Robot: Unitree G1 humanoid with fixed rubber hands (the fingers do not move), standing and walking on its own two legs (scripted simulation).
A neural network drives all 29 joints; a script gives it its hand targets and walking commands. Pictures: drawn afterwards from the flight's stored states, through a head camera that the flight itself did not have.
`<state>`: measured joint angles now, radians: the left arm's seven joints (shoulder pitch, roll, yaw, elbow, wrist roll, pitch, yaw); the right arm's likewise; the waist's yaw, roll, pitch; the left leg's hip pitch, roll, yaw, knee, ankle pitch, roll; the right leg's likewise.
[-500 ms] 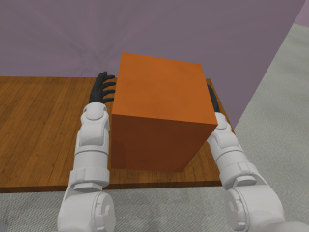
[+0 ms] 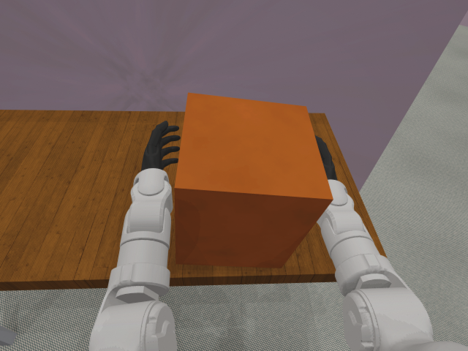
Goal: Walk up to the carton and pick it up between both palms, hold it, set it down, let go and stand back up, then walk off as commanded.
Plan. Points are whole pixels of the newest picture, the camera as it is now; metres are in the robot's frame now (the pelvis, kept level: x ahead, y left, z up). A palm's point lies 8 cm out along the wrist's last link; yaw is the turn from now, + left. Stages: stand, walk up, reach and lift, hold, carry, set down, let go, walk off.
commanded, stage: set down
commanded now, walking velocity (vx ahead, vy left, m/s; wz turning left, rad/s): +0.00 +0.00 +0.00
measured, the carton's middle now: (238, 188) +0.37 +0.00 +0.07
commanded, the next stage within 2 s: none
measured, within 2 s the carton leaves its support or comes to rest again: rests again in 1.28 s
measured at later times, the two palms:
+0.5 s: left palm (159, 177) +0.37 +0.14 +0.10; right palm (324, 186) +0.37 -0.16 +0.07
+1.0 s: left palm (161, 187) +0.37 +0.14 +0.07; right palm (321, 194) +0.37 -0.16 +0.05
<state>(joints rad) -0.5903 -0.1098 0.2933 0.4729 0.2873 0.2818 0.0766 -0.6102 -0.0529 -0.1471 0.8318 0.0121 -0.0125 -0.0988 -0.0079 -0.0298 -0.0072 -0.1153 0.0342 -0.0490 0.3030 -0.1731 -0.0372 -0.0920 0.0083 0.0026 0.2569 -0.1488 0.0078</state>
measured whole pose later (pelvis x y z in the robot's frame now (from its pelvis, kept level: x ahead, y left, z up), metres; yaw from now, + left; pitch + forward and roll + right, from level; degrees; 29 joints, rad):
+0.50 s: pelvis +0.00 +0.00 +0.00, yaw -1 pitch +1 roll +0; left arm -0.60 -0.12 0.33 0.60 0.29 0.16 0.08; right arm -0.60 -0.03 -0.25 0.88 -0.09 -0.08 -0.07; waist 0.01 -0.02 -0.02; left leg -0.15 0.03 -0.04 0.29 -0.16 -0.04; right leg -0.14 0.01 0.01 0.27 -0.14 0.01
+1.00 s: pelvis +0.00 +0.00 +0.00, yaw -1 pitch +2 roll -1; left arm -0.55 -0.13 0.33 0.64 0.29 0.05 0.08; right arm -0.56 -0.01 -0.28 0.90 -0.13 -0.17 -0.06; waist 0.02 -0.02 -0.01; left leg -0.17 0.04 -0.03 0.31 -0.18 -0.04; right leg -0.16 0.01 0.01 0.27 -0.15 0.01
